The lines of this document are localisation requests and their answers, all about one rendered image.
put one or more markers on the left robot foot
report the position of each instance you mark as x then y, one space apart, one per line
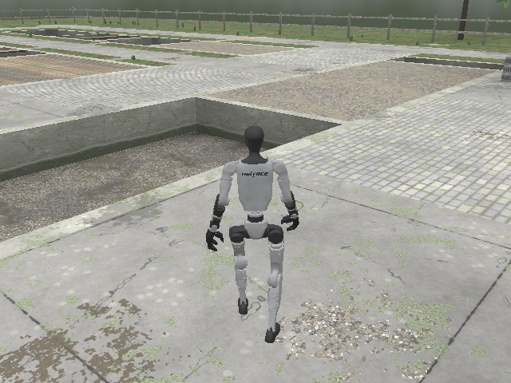
243 308

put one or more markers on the left robot forearm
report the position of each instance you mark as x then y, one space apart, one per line
216 216

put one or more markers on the right robot forearm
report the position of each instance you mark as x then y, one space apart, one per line
291 208

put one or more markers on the robot left upper arm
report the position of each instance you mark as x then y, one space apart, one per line
226 182

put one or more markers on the right robot hand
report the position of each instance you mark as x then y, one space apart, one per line
287 219

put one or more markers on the left robot hand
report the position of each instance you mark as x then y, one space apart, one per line
210 241

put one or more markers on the robot right upper arm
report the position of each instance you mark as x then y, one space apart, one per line
284 182

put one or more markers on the robot right shin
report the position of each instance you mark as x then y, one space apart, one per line
273 301

